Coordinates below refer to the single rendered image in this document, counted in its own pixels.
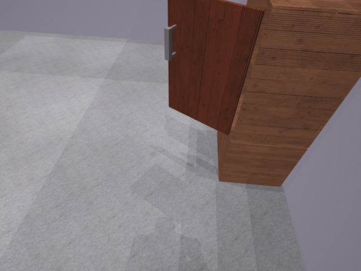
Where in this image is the handle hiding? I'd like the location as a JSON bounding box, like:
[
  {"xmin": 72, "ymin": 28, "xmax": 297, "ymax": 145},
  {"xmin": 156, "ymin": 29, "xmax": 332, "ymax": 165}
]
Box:
[{"xmin": 164, "ymin": 25, "xmax": 177, "ymax": 61}]

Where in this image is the cupboard door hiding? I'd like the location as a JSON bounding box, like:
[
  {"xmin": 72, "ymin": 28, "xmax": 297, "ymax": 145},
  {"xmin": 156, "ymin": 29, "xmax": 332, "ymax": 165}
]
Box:
[{"xmin": 168, "ymin": 0, "xmax": 265, "ymax": 135}]

